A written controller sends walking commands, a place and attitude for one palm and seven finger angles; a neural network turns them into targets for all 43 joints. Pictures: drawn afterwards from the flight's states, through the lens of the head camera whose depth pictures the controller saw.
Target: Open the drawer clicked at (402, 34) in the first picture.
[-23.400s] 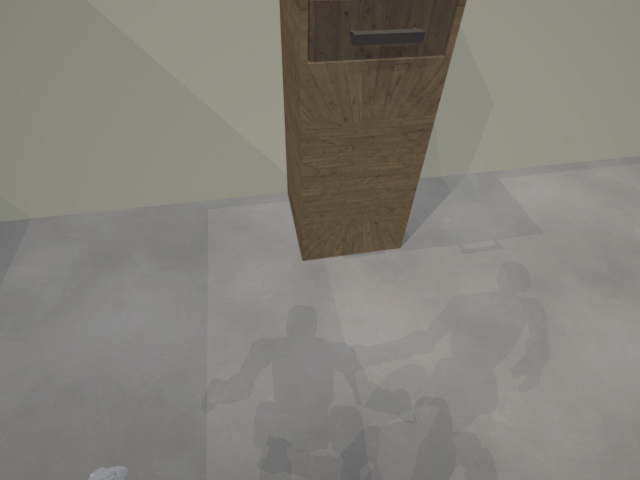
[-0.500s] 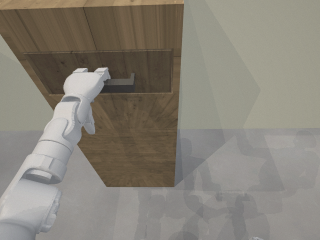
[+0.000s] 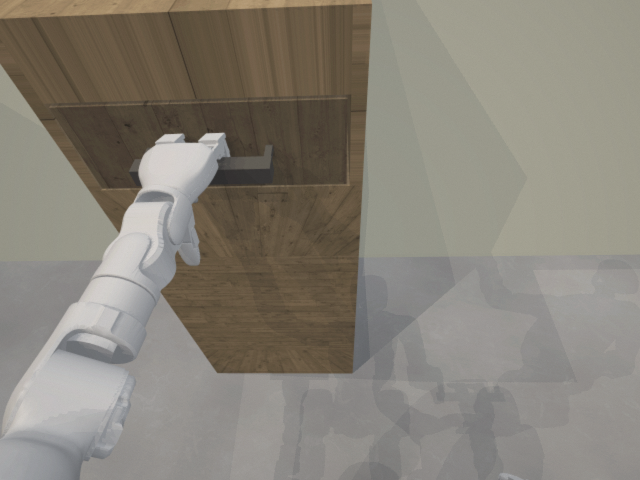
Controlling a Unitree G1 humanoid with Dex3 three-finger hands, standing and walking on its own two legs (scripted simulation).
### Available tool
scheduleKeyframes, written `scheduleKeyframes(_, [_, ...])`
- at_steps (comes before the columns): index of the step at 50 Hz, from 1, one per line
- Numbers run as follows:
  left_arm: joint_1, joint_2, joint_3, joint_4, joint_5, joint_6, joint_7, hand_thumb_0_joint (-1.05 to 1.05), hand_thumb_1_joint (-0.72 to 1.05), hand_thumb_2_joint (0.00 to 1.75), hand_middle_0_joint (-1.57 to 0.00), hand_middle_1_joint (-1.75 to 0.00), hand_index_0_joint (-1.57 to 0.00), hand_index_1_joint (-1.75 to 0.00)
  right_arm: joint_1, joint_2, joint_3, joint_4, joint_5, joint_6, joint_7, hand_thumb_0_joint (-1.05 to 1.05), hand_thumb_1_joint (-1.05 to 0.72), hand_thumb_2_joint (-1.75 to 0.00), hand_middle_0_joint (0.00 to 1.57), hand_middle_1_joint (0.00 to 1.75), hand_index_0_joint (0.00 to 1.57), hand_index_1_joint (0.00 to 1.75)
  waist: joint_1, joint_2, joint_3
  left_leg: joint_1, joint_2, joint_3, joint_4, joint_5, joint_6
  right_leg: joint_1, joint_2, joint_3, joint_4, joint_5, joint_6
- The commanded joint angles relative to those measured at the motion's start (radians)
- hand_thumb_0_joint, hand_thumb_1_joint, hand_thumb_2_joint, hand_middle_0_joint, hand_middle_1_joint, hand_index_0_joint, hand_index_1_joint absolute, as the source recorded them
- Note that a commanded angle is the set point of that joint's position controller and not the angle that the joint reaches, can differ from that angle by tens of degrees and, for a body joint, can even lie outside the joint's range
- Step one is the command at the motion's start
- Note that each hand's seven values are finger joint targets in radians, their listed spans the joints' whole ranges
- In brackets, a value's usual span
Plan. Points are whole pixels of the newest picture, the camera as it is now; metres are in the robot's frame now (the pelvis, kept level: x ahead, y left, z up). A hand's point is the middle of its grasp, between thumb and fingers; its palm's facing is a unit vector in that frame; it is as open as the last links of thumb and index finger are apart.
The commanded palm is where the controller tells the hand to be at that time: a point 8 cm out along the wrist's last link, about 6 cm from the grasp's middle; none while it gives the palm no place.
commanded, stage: close the thumb around the handle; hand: left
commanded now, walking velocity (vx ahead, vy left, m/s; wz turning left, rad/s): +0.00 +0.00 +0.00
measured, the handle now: (206, 161) +0.50 +0.17 +0.13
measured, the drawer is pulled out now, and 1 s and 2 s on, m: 0.00 0.00 0.09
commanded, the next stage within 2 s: pull the drawer open in 0.76 s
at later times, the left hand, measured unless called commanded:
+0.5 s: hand (197, 199) +0.45 +0.18 +0.11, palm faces +0.00 -0.02 -1.00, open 8.6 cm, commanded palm +0.42 +0.18 +0.17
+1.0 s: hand (197, 200) +0.45 +0.17 +0.11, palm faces +0.01 -0.04 -1.00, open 6.0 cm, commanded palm +0.40 +0.19 +0.17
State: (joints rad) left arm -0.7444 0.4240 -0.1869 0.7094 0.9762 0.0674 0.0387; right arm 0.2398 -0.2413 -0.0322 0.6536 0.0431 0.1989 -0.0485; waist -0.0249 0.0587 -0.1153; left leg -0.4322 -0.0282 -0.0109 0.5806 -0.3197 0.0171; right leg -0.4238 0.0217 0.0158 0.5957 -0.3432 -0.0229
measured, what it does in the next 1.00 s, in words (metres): stands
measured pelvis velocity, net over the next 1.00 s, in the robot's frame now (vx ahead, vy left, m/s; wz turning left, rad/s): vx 0.00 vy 0.00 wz -0.02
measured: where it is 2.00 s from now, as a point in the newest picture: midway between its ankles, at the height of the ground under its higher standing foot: outside the picture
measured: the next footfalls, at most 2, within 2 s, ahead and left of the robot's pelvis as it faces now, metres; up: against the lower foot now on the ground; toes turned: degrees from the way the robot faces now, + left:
none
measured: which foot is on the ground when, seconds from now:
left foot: down 0.00-1.00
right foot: down 0.00-1.00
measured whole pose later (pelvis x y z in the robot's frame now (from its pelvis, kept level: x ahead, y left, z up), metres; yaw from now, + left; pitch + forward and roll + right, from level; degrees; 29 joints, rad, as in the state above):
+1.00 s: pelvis +0.00 +0.00 +0.00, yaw -1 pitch +9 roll +1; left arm -0.66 0.44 -0.15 0.62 0.98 0.07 0.05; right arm 0.24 -0.25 -0.03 0.64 0.04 0.20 -0.05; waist -0.03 0.06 -0.12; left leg -0.40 -0.02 0.01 0.56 -0.32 0.01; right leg -0.41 0.03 0.03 0.58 -0.34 -0.03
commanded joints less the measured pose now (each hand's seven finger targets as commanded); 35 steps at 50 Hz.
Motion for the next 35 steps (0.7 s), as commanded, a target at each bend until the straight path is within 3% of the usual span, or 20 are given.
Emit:
scheduleKeyframes(1, [-0.435, 0.168, 0.075, -0.220, -0.003, -0.027, 0.033, 0.00, -0.50, 0.30, -0.30, -1.20, -0.30, -1.20, -0.006, -0.130, -0.043, -0.119, -0.008, -0.031, -0.003, 0.00, -0.90, -0.90, 0.20, 0.30, 0.20, 0.30, -0.008, -0.059, -0.361, 0.202, 0.000, 0.020, -0.001, 0.479, 0.028, 0.150, 0.008, -0.020, -0.038, 0.460, -0.016])
scheduleKeyframes(3, [-0.390, 0.186, 0.100, -0.197, -0.004, -0.025, 0.038, 0.00, -0.50, 0.30, -0.30, -1.20, -0.30, -1.20, -0.006, -0.131, -0.040, -0.118, -0.009, -0.030, -0.001, 0.00, -0.90, -0.90, 0.20, 0.30, 0.20, 0.30, 0.002, -0.075, -0.339, 0.179, 0.000, 0.022, -0.005, 0.473, 0.027, 0.159, 0.009, -0.023, -0.037, 0.469, -0.016])
scheduleKeyframes(6, [-0.424, 0.190, 0.099, -0.171, 0.001, -0.022, 0.049, 0.00, -0.33, 0.37, -0.31, -1.22, -0.31, -1.22, -0.009, -0.133, -0.038, -0.109, -0.004, -0.031, -0.003, 0.00, -0.90, -0.90, 0.20, 0.30, 0.20, 0.30, -0.010, -0.097, -0.297, 0.151, 0.002, 0.023, -0.017, 0.418, 0.025, 0.140, 0.009, -0.025, -0.045, 0.429, -0.015])
scheduleKeyframes(7, [-0.419, 0.197, 0.109, -0.194, -0.001, -0.023, 0.055, 0.00, -0.28, 0.40, -0.32, -1.22, -0.32, -1.22, -0.009, -0.132, -0.040, -0.114, -0.006, -0.034, -0.002, 0.00, -0.90, -0.90, 0.20, 0.30, 0.20, 0.30, 0.001, -0.077, -0.314, 0.157, 0.000, 0.028, -0.015, 0.422, 0.027, 0.152, 0.008, -0.019, -0.044, 0.434, -0.016])
scheduleKeyframes(9, [-0.425, 0.186, 0.097, -0.214, 0.005, -0.019, 0.062, 0.00, -0.16, 0.44, -0.32, -1.24, -0.32, -1.24, -0.011, -0.130, -0.043, -0.112, -0.007, -0.036, -0.001, 0.00, -0.90, -0.90, 0.20, 0.30, 0.20, 0.30, -0.002, -0.065, -0.335, 0.175, 0.000, 0.028, -0.013, 0.443, 0.027, 0.155, 0.009, -0.020, -0.042, 0.449, -0.017])
scheduleKeyframes(11, [-0.416, 0.236, 0.134, -0.215, 0.010, -0.013, 0.068, 0.00, -0.05, 0.49, -0.33, -1.25, -0.33, -1.25, -0.009, -0.134, -0.041, -0.111, -0.007, -0.035, -0.001, 0.00, -0.90, -0.90, 0.20, 0.30, 0.20, 0.30, 0.005, -0.050, -0.353, 0.169, 0.000, 0.029, -0.011, 0.453, 0.025, 0.174, 0.008, -0.016, -0.038, 0.462, -0.018])
scheduleKeyframes(12, [-0.402, 0.206, 0.114, -0.197, 0.007, -0.005, 0.067, 0.00, 0.00, 0.52, -0.34, -1.25, -0.34, -1.25, -0.013, -0.131, -0.041, -0.111, -0.008, -0.035, -0.002, 0.00, -0.90, -0.90, 0.20, 0.30, 0.20, 0.30, 0.003, -0.065, -0.337, 0.164, -0.002, 0.032, -0.015, 0.438, 0.026, 0.172, 0.009, -0.019, -0.043, 0.455, -0.016])
scheduleKeyframes(14, [-0.391, 0.235, 0.137, -0.203, 0.007, -0.003, 0.068, 0.00, 0.12, 0.56, -0.34, -1.27, -0.34, -1.27, -0.014, -0.134, -0.040, -0.112, -0.006, -0.036, -0.002, 0.00, -0.90, -0.90, 0.20, 0.30, 0.20, 0.30, 0.007, -0.071, -0.334, 0.154, 0.000, 0.030, -0.019, 0.437, 0.026, 0.183, 0.008, -0.018, -0.042, 0.459, -0.016])
scheduleKeyframes(18, [-0.411, 0.197, 0.100, -0.216, 0.004, 0.007, 0.063, 0.00, 0.34, 0.66, -0.36, -1.29, -0.36, -1.29, -0.020, -0.134, -0.041, -0.112, -0.003, -0.038, -0.003, 0.00, -0.90, -0.90, 0.20, 0.30, 0.20, 0.30, -0.004, -0.059, -0.322, 0.168, 0.001, 0.033, -0.022, 0.429, 0.027, 0.164, 0.009, -0.019, -0.051, 0.448, -0.014])
scheduleKeyframes(20, [-0.392, 0.214, 0.112, -0.200, 0.008, 0.012, 0.060, 0.00, 0.45, 0.71, -0.37, -1.30, -0.37, -1.30, -0.019, -0.141, -0.040, -0.114, -0.002, -0.034, -0.004, 0.00, -0.90, -0.90, 0.20, 0.30, 0.20, 0.30, -0.002, -0.070, -0.322, 0.159, -0.003, 0.032, -0.023, 0.425, 0.026, 0.177, 0.010, -0.016, -0.053, 0.441, -0.017])
scheduleKeyframes(22, [-0.407, 0.176, 0.081, -0.188, 0.005, 0.016, 0.055, 0.00, 0.56, 0.76, -0.38, -1.31, -0.38, -1.31, -0.020, -0.134, -0.040, -0.113, -0.001, -0.037, -0.005, 0.00, -0.90, -0.90, 0.20, 0.30, 0.20, 0.30, -0.010, -0.071, -0.303, 0.164, -0.002, 0.033, -0.024, 0.410, 0.029, 0.156, 0.010, -0.018, -0.056, 0.430, -0.014])
scheduleKeyframes(28, [-0.428, 0.190, 0.088, -0.150, 0.011, 0.013, 0.044, 0.00, 0.90, 0.90, -0.40, -1.35, -0.40, -1.35, -0.015, -0.136, -0.038, -0.106, -0.001, -0.038, -0.013, 0.00, -0.90, -0.90, 0.20, 0.30, 0.20, 0.30, -0.015, -0.080, -0.299, 0.165, -0.002, 0.034, -0.025, 0.384, 0.029, 0.146, 0.006, -0.017, -0.060, 0.411, -0.013])
scheduleKeyframes(30, [-0.446, 0.184, 0.080, -0.151, 0.009, 0.005, 0.038, 0.00, 0.90, 0.90, -0.40, -1.35, -0.40, -1.35, -0.009, -0.138, -0.037, -0.108, -0.003, -0.039, -0.015, 0.00, -0.90, -0.90, 0.20, 0.30, 0.20, 0.30, -0.017, -0.082, -0.310, 0.162, -0.003, 0.034, -0.025, 0.392, 0.029, 0.158, 0.004, -0.015, -0.061, 0.420, -0.014])
scheduleKeyframes(32, [-0.417, 0.231, 0.125, -0.172, 0.009, -0.005, 0.039, 0.00, 0.90, 0.90, -0.40, -1.35, -0.40, -1.35, -0.011, -0.138, -0.038, -0.112, -0.005, -0.040, -0.015, 0.00, -0.90, -0.90, 0.20, 0.30, 0.20, 0.30, 0.001, -0.080, -0.343, 0.161, -0.004, 0.035, -0.019, 0.416, 0.030, 0.191, 0.003, -0.009, -0.049, 0.465, -0.012])
scheduleKeyframes(35, [-0.416, 0.165, 0.072, -0.186, 0.001, -0.013, 0.032, 0.00, 0.90, 0.90, -0.40, -1.35, -0.40, -1.35, -0.016, -0.133, -0.039, -0.117, -0.003, -0.040, -0.012, 0.00, -0.90, -0.90, 0.20, 0.30, 0.20, 0.30, -0.013, -0.081, -0.321, 0.169, -0.004, 0.037, -0.018, 0.424, 0.029, 0.172, 0.003, -0.014, -0.056, 0.461, -0.012])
